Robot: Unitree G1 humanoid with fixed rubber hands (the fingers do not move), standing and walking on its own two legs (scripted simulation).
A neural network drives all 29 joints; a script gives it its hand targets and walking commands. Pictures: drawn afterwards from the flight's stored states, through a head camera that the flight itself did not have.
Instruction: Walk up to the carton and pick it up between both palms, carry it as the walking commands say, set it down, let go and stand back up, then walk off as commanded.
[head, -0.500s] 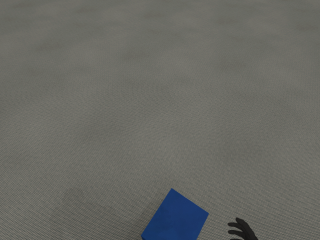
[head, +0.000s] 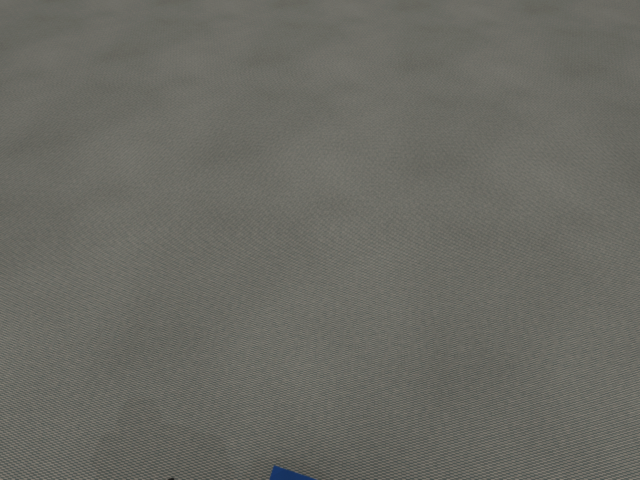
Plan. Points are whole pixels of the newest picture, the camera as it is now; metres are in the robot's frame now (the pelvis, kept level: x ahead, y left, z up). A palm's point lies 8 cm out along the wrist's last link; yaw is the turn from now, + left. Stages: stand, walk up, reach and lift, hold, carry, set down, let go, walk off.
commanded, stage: walk off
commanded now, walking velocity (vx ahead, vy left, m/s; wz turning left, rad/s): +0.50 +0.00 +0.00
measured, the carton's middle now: out of the picture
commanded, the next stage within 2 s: stand in 1.62 s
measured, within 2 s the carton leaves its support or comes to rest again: neither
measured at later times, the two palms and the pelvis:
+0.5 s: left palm (127, 421) +0.25 +0.29 -0.13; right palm (444, 371) +0.30 -0.18 -0.12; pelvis +0.25 +0.06 +0.01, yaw -1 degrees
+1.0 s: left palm (196, 267) +0.51 +0.24 -0.12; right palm (449, 251) +0.54 -0.25 -0.13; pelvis +0.50 -0.01 +0.01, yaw +0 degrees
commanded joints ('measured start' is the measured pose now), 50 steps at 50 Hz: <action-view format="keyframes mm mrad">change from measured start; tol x32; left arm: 1 148 59 5 32 -5 -10 9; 15 384 111 4 127 -14 -8 17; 36 -145 24 -7 -107 -11 41 -22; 42 419 313 77 53 13 10 13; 50 226 76 -2 68 -11 -31 17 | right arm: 1 20 -38 -18 -64 -13 5 12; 13 -380 -32 1 -203 -16 33 36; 19 159 -347 -84 -53 -43 -5 -1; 50 -59 -35 -22 -92 -22 36 30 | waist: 1 21 -90 -25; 14 78 -187 31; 19 -117 279 -298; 50 11 -99 8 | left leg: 1 -241 63 -44 36 99 -4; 14 -107 -31 106 -612 145 -19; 17 339 -67 113 -742 219 34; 19 684 413 -519 -927 95 182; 32 256 147 -15 -1036 471 99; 39 291 153 59 -736 789 76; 43 -362 -3 -48 116 -126 8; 50 -266 53 -2 -71 153 -24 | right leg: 1 181 -262 284 -335 104 -66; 14 271 -236 149 -315 348 -77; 17 157 -168 57 50 504 -27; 19 -329 18 56 613 -330 32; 21 -430 -86 176 743 -210 17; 37 -153 -20 31 42 8 41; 40 335 15 26 -68 68 -19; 42 682 -461 681 -265 -20 -175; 50 183 -216 215 -356 279 -59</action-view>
